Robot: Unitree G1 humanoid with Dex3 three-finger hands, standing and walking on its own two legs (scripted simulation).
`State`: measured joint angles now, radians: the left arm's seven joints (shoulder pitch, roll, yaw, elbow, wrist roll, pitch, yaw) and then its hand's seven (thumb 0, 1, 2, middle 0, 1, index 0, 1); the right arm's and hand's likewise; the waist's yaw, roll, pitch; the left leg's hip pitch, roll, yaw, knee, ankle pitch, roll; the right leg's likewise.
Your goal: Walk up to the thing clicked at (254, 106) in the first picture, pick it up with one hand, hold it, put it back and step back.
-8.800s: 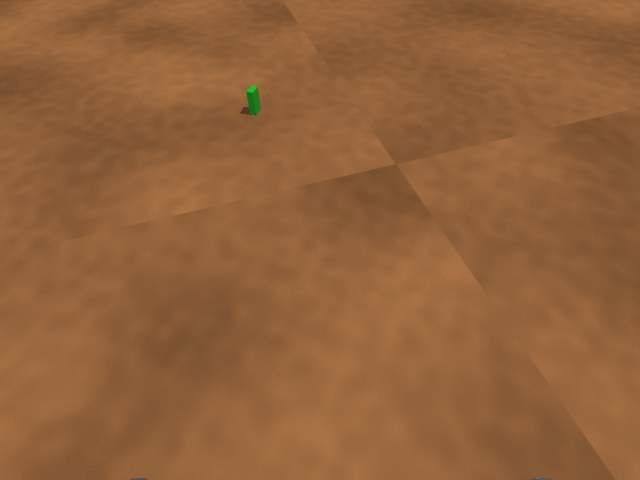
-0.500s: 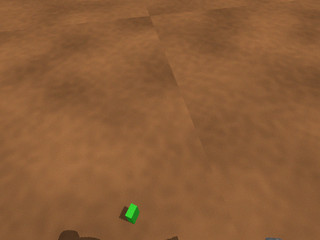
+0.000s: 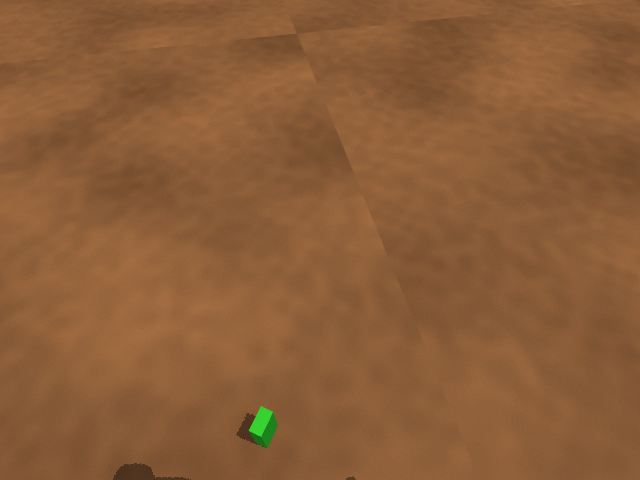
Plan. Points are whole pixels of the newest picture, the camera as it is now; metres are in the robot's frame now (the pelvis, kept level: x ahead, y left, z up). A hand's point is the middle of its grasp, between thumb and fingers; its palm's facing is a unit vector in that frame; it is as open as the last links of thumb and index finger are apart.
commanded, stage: stand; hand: left
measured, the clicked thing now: (264, 427) +0.34 +0.19 -0.71
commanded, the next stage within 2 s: go down in 0.48 s
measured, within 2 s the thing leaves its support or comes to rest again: neither
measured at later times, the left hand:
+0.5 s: hand out of the picture +0.07 +0.26 -0.16, palm faces -0.02 -0.94 -0.34, open 7.4 cm
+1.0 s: hand (154, 474) +0.15 +0.28 -0.20, palm faces +0.06 -0.95 -0.30, open 14.9 cm
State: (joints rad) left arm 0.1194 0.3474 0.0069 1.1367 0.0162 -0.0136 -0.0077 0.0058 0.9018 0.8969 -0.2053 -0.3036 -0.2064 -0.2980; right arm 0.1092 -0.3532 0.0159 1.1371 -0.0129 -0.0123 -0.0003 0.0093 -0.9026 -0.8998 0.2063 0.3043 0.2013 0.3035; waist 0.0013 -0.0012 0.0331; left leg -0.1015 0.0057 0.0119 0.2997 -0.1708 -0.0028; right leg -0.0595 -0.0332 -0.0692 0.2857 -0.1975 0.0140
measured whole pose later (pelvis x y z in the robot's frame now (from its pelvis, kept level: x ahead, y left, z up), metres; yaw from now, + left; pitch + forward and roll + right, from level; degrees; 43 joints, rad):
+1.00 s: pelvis -0.02 +0.01 -0.06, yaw -2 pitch +13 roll -1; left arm 0.01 0.37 0.27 0.95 0.05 -0.01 -0.09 0.00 -0.05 0.19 -0.08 -0.09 -0.07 -0.09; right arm 0.27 -0.25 -0.02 0.69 0.02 -0.05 -0.01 0.01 -0.93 -0.91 0.21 0.30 0.20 0.30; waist -0.04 -0.01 -0.07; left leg -0.72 0.04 0.02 0.90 -0.41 0.00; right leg -0.68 -0.02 -0.04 0.88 -0.42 0.01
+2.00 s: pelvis -0.08 +0.00 -0.29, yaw -4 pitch +33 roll -4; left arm -0.19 0.61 0.66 0.87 -0.19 -0.37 -0.59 -0.01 -0.60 0.07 -0.04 -0.06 -0.03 -0.06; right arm 0.09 -0.31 0.02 0.68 -0.03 -0.21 -0.04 0.01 -0.91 -0.90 0.21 0.30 0.20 0.30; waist 0.00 -0.02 -0.17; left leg -1.81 0.05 -0.07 1.89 -0.67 -0.01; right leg -1.74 -0.02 -0.09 1.86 -0.70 -0.02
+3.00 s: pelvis -0.11 +0.00 -0.39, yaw -7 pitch +32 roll -6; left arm -0.43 0.83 0.82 1.02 -0.24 -0.38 -0.78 -0.01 -0.49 0.12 -0.01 -0.07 -0.01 -0.07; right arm 0.08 -0.36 0.09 0.68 -0.05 -0.22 -0.06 0.01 -0.90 -0.91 0.21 0.30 0.20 0.30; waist -0.03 -0.04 -0.10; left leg -2.11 0.06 -0.11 2.22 -0.68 0.00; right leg -2.03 -0.02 -0.11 2.16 -0.70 -0.02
